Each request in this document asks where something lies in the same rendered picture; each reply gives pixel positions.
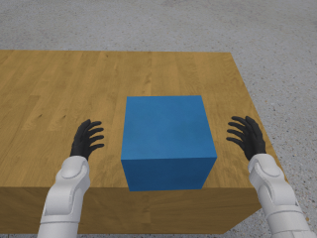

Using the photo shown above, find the robot right forearm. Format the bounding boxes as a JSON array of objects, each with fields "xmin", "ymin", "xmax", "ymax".
[{"xmin": 248, "ymin": 154, "xmax": 317, "ymax": 238}]

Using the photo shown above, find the robot left hand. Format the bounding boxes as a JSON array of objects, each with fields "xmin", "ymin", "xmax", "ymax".
[{"xmin": 70, "ymin": 119, "xmax": 105, "ymax": 162}]

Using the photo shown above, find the pedestal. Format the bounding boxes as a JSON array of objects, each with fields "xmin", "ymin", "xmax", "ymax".
[{"xmin": 0, "ymin": 50, "xmax": 289, "ymax": 234}]

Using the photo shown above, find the carton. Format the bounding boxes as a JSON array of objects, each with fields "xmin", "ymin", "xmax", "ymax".
[{"xmin": 121, "ymin": 95, "xmax": 218, "ymax": 191}]

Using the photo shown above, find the robot right hand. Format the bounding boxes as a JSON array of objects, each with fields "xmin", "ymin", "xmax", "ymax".
[{"xmin": 226, "ymin": 116, "xmax": 266, "ymax": 161}]

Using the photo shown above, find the robot left forearm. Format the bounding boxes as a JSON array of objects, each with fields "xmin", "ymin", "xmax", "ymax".
[{"xmin": 37, "ymin": 156, "xmax": 91, "ymax": 238}]

